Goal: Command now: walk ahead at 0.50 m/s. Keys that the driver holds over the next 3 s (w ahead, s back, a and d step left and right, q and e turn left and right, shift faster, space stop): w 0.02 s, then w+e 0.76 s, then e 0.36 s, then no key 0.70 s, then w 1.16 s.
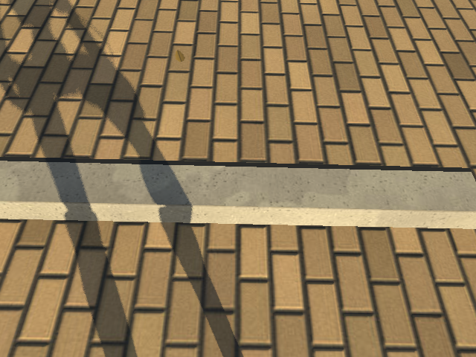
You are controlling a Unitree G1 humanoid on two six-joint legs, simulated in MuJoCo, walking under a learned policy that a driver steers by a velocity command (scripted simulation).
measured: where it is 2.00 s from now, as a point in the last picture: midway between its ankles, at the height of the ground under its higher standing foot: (277, 318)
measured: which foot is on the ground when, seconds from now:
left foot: down 0.00-0.22, up 0.24-0.74, down 0.76-1.00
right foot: up 0.00-0.20, down 0.22-0.76, up 0.78-1.00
